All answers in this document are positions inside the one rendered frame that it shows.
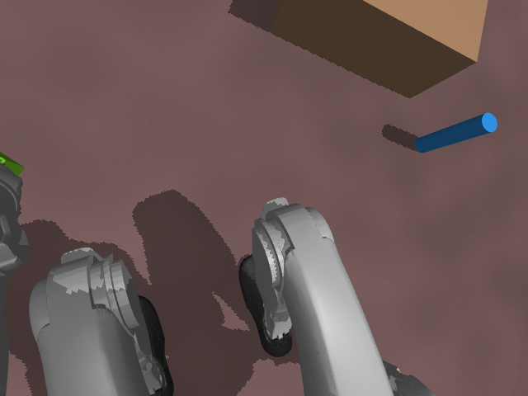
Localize right robot hand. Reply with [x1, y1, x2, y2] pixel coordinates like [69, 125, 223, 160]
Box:
[383, 361, 437, 396]

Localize left robot foot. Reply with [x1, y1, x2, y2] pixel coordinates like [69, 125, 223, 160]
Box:
[138, 295, 174, 396]

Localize left robot arm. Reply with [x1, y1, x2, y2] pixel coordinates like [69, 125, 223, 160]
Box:
[0, 163, 29, 396]

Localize right robot foot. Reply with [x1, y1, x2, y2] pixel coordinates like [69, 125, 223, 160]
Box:
[238, 255, 292, 357]

